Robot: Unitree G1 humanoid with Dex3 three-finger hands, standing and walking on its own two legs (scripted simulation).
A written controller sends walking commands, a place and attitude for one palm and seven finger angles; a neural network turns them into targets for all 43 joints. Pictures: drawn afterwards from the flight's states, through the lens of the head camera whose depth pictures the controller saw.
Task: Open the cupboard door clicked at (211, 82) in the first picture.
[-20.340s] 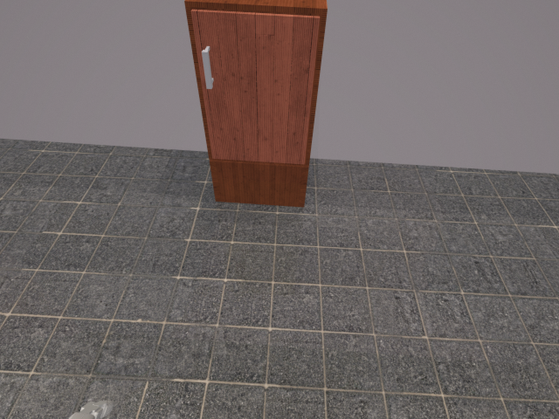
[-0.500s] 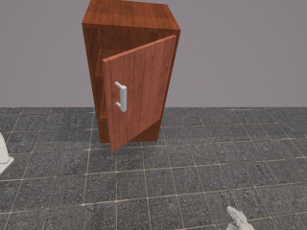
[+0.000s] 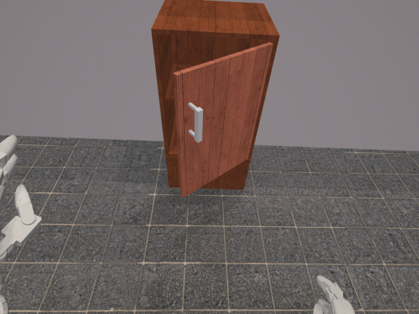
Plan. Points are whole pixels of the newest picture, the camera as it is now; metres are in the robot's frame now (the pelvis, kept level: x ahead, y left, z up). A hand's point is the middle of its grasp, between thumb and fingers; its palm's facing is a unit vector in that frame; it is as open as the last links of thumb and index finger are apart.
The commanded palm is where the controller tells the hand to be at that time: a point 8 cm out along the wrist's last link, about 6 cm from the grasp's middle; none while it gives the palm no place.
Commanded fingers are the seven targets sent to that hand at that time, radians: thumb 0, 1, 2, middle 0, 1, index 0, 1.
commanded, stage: stop stepping back and stand still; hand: left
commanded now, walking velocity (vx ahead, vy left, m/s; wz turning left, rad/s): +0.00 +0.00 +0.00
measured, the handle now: (194, 122) +0.69 +0.09 -0.04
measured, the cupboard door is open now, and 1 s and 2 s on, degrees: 39 39 39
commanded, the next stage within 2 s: let the arm hang, fingers relaxed in 1.14 s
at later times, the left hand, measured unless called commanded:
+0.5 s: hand (36, 196) +0.23 +0.27 +0.17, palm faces +0.41 -0.79 -0.46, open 7.4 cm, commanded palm +0.17 +0.31 +0.19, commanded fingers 0.00 0.90 0.90 -0.20 -0.30 -0.20 -0.30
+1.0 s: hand (17, 213) +0.21 +0.28 +0.17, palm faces +0.42 -0.79 -0.45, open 7.4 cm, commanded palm +0.15 +0.32 +0.19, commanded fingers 0.00 0.90 0.90 -0.20 -0.30 -0.20 -0.30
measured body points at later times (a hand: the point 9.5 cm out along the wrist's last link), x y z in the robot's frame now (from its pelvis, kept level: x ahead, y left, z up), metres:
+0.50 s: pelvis +0.02 +0.01 +0.01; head +0.04 +0.03 +0.46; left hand +0.20 +0.31 +0.20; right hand +0.18 -0.23 -0.07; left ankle +0.02 +0.13 -0.73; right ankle +0.01 -0.09 -0.73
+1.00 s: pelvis +0.00 +0.02 +0.01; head +0.01 +0.03 +0.46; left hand +0.18 +0.32 +0.19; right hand +0.16 -0.22 -0.07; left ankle +0.02 +0.13 -0.73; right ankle +0.01 -0.09 -0.73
